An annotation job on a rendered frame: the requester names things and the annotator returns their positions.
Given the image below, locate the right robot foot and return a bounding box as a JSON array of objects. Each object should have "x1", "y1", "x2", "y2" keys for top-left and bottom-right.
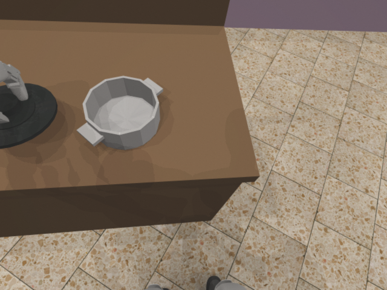
[{"x1": 206, "y1": 276, "x2": 221, "y2": 290}]

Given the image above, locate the table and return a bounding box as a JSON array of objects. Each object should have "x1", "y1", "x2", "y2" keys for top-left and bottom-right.
[{"x1": 0, "y1": 0, "x2": 260, "y2": 237}]

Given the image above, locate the left robot hand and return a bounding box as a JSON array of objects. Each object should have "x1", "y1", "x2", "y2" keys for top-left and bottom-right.
[{"x1": 0, "y1": 61, "x2": 28, "y2": 123}]

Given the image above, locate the pot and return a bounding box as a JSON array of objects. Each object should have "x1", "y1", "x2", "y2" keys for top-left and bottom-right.
[{"x1": 77, "y1": 76, "x2": 163, "y2": 150}]

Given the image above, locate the knob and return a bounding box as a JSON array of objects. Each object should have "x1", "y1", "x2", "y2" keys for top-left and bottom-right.
[{"x1": 0, "y1": 93, "x2": 21, "y2": 117}]

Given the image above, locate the lid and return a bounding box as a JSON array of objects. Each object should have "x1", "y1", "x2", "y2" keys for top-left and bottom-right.
[{"x1": 0, "y1": 83, "x2": 57, "y2": 149}]

